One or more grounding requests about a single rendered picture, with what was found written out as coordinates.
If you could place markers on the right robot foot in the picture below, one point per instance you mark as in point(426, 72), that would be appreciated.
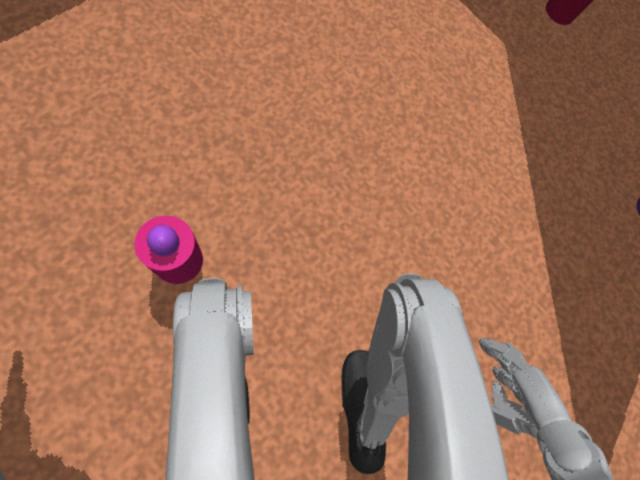
point(354, 387)

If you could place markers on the right robot arm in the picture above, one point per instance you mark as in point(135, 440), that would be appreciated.
point(570, 454)

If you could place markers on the right robot hand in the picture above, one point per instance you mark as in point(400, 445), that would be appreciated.
point(529, 385)

